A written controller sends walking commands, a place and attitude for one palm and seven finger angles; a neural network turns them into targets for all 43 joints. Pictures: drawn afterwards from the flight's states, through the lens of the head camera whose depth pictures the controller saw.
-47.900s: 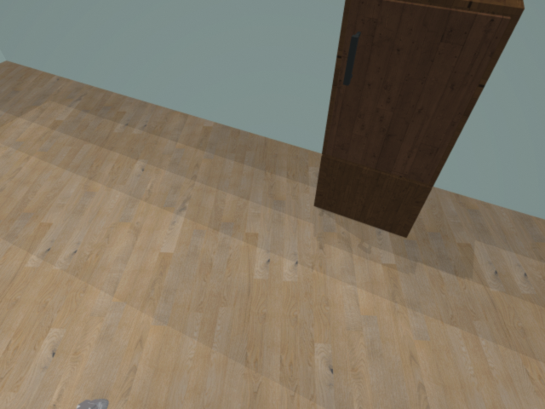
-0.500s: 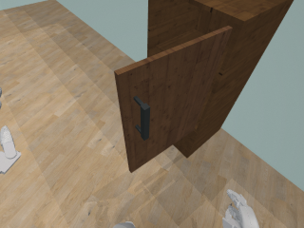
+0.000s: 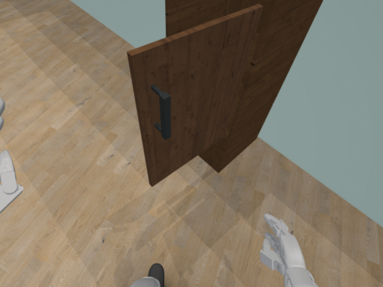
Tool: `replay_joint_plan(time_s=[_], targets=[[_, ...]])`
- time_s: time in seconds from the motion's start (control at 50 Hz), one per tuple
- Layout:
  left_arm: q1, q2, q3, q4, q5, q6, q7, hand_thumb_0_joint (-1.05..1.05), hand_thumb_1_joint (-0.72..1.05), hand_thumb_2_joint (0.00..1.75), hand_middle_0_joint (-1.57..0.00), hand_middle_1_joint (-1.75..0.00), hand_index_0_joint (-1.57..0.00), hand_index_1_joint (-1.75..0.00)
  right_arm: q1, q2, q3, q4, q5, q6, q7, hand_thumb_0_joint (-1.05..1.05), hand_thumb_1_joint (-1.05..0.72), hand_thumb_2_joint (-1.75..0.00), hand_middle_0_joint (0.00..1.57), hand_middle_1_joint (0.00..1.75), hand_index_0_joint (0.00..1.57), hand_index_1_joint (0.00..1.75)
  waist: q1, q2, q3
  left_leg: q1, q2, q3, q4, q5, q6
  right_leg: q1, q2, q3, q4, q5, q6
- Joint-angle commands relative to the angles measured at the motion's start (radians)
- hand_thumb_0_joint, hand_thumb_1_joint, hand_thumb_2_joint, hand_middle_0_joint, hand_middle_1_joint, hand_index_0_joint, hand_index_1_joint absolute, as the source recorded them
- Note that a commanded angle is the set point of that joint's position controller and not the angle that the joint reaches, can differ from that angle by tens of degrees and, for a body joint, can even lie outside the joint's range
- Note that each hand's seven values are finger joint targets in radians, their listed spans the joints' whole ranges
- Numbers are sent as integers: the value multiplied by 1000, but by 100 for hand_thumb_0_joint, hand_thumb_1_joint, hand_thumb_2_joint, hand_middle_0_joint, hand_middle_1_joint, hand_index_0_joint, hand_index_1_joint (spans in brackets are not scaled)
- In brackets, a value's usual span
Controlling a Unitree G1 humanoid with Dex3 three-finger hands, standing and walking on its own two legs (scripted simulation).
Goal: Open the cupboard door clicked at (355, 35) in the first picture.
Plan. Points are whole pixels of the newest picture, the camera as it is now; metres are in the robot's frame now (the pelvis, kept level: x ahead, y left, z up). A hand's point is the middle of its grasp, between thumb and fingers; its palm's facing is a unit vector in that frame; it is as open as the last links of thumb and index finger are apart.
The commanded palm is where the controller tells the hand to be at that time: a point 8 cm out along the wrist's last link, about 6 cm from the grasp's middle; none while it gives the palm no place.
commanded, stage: stop stepping back and stand still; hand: left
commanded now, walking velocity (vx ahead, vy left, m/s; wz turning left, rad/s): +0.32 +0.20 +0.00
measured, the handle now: (161, 113) +0.51 +0.13 +0.02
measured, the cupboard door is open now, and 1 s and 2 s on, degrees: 86 86 86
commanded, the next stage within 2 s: let the arm hang, fingers relaxed in 0.70 s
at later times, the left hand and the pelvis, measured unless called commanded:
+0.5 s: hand out of the picture +0.10 +0.24 +0.18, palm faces +0.44 -0.76 -0.47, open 7.4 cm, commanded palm +0.06 +0.28 +0.19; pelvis -0.08 -0.02 +0.01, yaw +1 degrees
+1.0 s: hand out of the picture +0.05 +0.22 -0.10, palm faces +0.08 -0.94 -0.33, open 7.4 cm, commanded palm none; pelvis -0.10 +0.00 +0.00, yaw +4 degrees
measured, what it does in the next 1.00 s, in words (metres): steps on the spot: left foot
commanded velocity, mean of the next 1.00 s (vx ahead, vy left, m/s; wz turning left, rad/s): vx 0.11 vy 0.02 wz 0.00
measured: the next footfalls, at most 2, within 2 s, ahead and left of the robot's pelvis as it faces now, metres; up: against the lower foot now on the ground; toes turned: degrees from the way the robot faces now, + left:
left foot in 0.18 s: -0.01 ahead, +0.11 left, +0.00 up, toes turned +4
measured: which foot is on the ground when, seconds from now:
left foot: down 0.00-0.00, up 0.02-0.16, down 0.18-1.00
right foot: down 0.00-1.00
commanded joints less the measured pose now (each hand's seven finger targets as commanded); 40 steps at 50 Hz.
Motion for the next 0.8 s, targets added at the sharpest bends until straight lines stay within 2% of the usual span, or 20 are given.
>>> replay_joint_plan(time_s=[0.0,0.02,0.06,0.12,0.16,0.18,0.2,0.22,0.24,0.28,0.32,0.34,0.38,0.4,0.42,0.48,0.54,0.6,0.76,0.78], targets=[[30,186,144,-166,6,-104,15,0,90,90,-20,-30,-20,-30,-29,-149,-56,-115,16,-14,-23,0,-90,-90,20,30,20,30,10,-104,-164,88,-77,-41,560,-480,-37,-131,-343,217,-140,706,-125],[47,170,139,-145,20,-79,15,0,90,90,-20,-30,-20,-30,-6,-158,-62,-120,36,-11,-27,0,-90,-90,20,30,20,30,-11,-169,-181,-13,-57,-68,604,-461,-24,-15,-303,147,-27,970,-92],[68,145,147,-109,32,-45,27,0,90,90,-20,-30,-20,-30,-25,-147,-42,-133,32,0,-46,0,-90,-90,20,30,20,30,-21,-90,-149,20,-31,-40,472,-386,-12,14,-258,86,29,941,-81],[19,120,112,-96,22,-36,40,0,90,90,-20,-30,-20,-30,7,-188,-47,-107,27,-13,-67,0,-90,-90,20,30,20,30,-49,69,-122,282,-31,-31,131,-113,16,-84,-191,51,59,700,-9],[-8,124,97,-132,24,-52,46,0,90,90,-20,-30,-20,-30,40,-228,-74,-115,38,-36,-71,0,-90,-90,20,30,20,30,-29,136,-167,403,78,-138,77,158,57,-107,-82,27,111,413,56],[18,123,96,-89,28,-51,45,0,90,90,-20,-30,-20,-30,44,-228,-79,-113,46,-47,-72,0,-90,-90,20,30,20,30,-19,110,-163,438,104,-175,103,194,72,-149,-56,28,86,309,71],[39,119,96,-80,32,-52,46,0,90,90,-20,-30,-20,-30,47,-219,-68,-110,32,-49,-70,0,-90,-90,20,30,20,30,-29,180,-165,423,104,-212,95,280,72,-142,-39,5,102,297,52],[27,128,91,-132,33,-61,41,0,90,90,-20,-30,-20,-30,43,-217,-65,-111,24,-51,-65,0,-90,-90,20,30,20,30,-32,257,-165,394,111,-241,54,257,62,-125,-28,-12,126,181,45],[17,131,93,-146,34,-68,37,0,90,90,-20,-30,-20,-30,32,-218,-65,-107,16,-58,-61,0,-90,-90,20,30,20,30,-28,266,-134,304,131,-278,-29,77,57,-95,-13,-19,148,-2,44],[12,145,118,-161,41,-80,39,0,90,90,-20,-30,-20,-30,21,-224,-70,-108,13,-67,-57,0,-90,-90,20,30,20,30,-17,252,-73,148,123,-273,-94,-307,76,-19,-18,-12,75,-7,29],[51,116,108,-116,37,-80,36,0,90,90,-20,-30,-20,-30,21,-210,-70,-114,15,-63,-53,0,-90,-90,20,30,20,30,-31,157,-38,107,49,-200,-43,-477,31,-28,-46,26,-57,-52,-1],[65,114,109,-84,34,-79,34,0,90,90,-20,-30,-20,-30,23,-207,-76,-113,12,-54,-52,0,-90,-90,20,30,20,30,-35,79,-17,132,7,-156,56,-460,11,-109,-91,103,-136,-173,-32],[29,123,110,-74,31,-82,37,0,90,90,-20,-30,-20,-30,38,-212,-94,-92,15,-33,-54,0,-90,-90,20,30,20,30,-34,-76,15,150,-39,-92,449,-381,-10,-297,-288,368,-286,-386,-141],[-26,115,96,-71,36,-83,41,0,90,90,-20,-30,-20,-30,43,-203,-90,-81,16,-32,-54,0,-90,-90,20,30,20,30,-37,-80,35,79,-24,-98,548,-386,-5,-277,-325,394,-272,-323,-165],[-79,100,79,-44,42,-87,40,0,90,90,-20,-30,-20,-30,59,-204,-84,-72,15,-38,-53,0,-90,-90,20,30,20,30,-47,-37,46,56,5,-110,524,-404,3,-251,-317,329,-228,-231,-157],[-164,80,41,0,57,-90,43,0,90,90,-20,-30,-20,-30,51,-191,-71,-63,17,-59,-68,0,-90,-90,20,30,20,30,-50,51,33,246,3,-51,196,-337,26,-254,-209,158,-105,-151,-81],[-138,78,46,-23,55,-97,42,0,90,90,-20,-30,-20,-30,43,-214,-74,-86,21,-74,-75,0,-90,-90,20,30,20,30,-26,166,19,275,80,-194,49,-339,76,-209,-70,85,28,18,0],[-104,82,58,-34,53,-98,26,0,90,90,-20,-30,-20,-30,38,-191,-60,-81,17,-73,-66,0,-90,-90,20,30,20,30,-34,134,32,187,66,-195,19,-390,63,-151,-55,60,19,31,12],[-41,85,78,-29,44,-101,22,0,90,90,-20,-30,-20,-30,42,-185,-63,-85,18,-86,-50,0,-90,-90,20,30,20,30,-25,99,-86,294,36,-109,99,-70,26,-67,-77,71,-17,307,12],[-118,-122,-379,722,96,31,-103,0,90,90,-20,-30,-20,-30,-2,-286,-110,151,37,-132,29,0,-90,-90,20,30,20,30,-75,105,-49,271,77,-125,231,96,26,-203,-114,-8,136,362,3]])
